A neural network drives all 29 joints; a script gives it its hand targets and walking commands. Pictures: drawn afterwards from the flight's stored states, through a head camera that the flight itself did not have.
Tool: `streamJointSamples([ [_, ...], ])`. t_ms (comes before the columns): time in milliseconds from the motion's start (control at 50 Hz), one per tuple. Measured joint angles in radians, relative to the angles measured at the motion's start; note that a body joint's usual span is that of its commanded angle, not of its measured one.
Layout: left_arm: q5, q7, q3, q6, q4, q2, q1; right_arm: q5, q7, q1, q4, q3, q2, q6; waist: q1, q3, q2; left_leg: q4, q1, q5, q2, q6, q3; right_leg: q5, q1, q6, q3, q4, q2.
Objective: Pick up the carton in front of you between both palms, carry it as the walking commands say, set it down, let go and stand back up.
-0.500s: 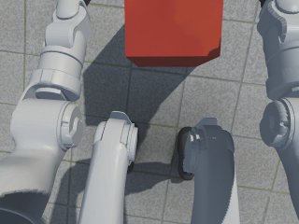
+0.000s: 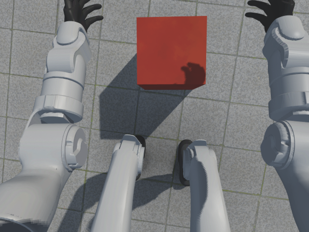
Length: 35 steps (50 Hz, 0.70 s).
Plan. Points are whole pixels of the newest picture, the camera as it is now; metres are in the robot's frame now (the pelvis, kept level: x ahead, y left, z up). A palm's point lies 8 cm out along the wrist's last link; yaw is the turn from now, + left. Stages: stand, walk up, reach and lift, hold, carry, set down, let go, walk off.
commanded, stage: set down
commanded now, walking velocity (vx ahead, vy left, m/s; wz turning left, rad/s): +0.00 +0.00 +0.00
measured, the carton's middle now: (169, 60) +0.54 -0.01 -0.42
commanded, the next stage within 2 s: let go in 0.24 s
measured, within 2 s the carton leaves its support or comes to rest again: neither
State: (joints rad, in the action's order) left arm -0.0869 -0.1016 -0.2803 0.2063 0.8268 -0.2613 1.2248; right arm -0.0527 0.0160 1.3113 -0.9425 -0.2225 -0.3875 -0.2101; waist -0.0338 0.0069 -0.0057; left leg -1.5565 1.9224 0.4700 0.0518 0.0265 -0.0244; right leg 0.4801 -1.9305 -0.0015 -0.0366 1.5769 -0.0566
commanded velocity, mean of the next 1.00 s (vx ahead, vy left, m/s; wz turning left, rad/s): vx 0.00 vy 0.00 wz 0.00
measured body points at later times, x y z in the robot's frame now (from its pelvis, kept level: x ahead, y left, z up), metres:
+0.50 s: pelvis +0.04 +0.00 +0.13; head +0.33 -0.01 +0.47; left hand +0.50 +0.20 +0.01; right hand +0.51 -0.22 +0.01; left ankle +0.09 +0.12 -0.51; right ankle +0.08 -0.11 -0.51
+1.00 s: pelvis +0.09 +0.01 +0.22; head +0.22 +0.00 +0.65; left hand +0.33 +0.23 +0.12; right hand +0.34 -0.23 +0.12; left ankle +0.09 +0.12 -0.51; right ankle +0.08 -0.11 -0.51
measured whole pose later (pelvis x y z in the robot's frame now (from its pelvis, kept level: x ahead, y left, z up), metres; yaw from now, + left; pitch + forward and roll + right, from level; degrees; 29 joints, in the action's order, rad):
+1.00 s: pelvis +0.09 +0.01 +0.22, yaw -1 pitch +18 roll +0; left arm 0.01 0.05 -0.09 -0.01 0.52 -0.18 0.00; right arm 0.02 -0.04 0.05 -0.56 -0.12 -0.19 0.01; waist -0.02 0.03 0.01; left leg -0.58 0.62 0.26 0.03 0.00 -0.06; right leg 0.27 -0.62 0.00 -0.05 0.58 -0.04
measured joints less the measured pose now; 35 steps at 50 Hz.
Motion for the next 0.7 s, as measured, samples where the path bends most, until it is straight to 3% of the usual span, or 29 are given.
streamJointSamples([
  [360,0.126,0.056,-0.06,-0.039,-0.014,0.054,-0.122,0.126,-0.042,-0.116,0.0,-0.09,0.064,0.044,0.005,0.042,-0.001,0.435,-0.319,-0.14,-0.009,-0.006,-0.015,-0.142,0.322,-0.001,-0.012,-0.441,0.004],
  [500,0.193,0.105,-0.013,-0.052,-0.124,0.074,-0.373,0.171,-0.026,-0.384,0.157,-0.071,0.139,0.051,0.016,0.049,0.004,0.583,-0.496,-0.168,-0.016,-0.013,-0.02,-0.174,0.503,0.0,-0.014,-0.598,0.004],
  [700,0.145,0.145,0.069,-0.123,-0.208,0.078,-0.735,0.124,-0.042,-0.773,0.288,-0.002,0.176,0.123,0.013,0.063,0.015,0.756,-0.798,-0.184,-0.015,-0.023,-0.022,-0.19,0.808,-0.002,-0.019,-0.774,0.013],
])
